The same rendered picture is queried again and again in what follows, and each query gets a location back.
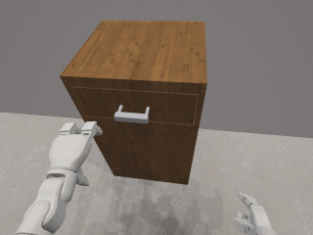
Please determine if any drawer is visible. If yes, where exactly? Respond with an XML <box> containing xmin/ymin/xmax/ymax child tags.
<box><xmin>71</xmin><ymin>86</ymin><xmax>198</xmax><ymax>124</ymax></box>

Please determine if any cabinet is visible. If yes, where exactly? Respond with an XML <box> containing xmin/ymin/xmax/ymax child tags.
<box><xmin>60</xmin><ymin>20</ymin><xmax>207</xmax><ymax>185</ymax></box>

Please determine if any left robot forearm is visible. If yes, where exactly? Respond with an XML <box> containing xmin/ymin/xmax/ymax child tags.
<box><xmin>15</xmin><ymin>168</ymin><xmax>78</xmax><ymax>235</ymax></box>

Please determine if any right robot hand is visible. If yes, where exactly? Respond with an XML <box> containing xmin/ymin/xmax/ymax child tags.
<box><xmin>234</xmin><ymin>192</ymin><xmax>273</xmax><ymax>235</ymax></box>

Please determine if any left robot hand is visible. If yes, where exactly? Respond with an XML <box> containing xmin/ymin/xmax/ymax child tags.
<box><xmin>49</xmin><ymin>121</ymin><xmax>103</xmax><ymax>186</ymax></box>

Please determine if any handle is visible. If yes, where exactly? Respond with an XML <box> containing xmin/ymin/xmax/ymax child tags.
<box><xmin>114</xmin><ymin>105</ymin><xmax>150</xmax><ymax>124</ymax></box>

